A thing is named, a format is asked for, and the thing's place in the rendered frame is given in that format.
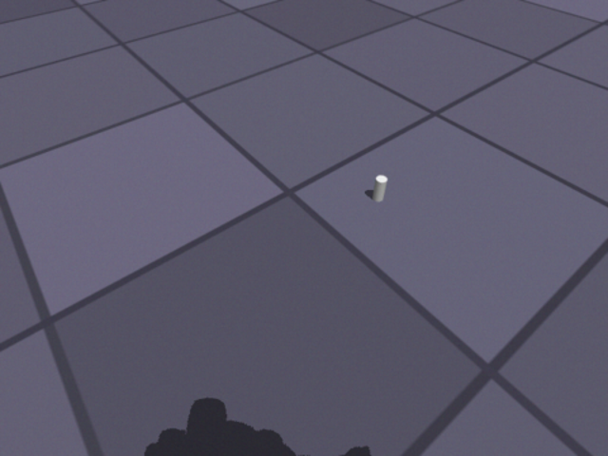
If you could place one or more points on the can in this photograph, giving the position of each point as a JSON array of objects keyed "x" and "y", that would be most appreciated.
[{"x": 379, "y": 188}]

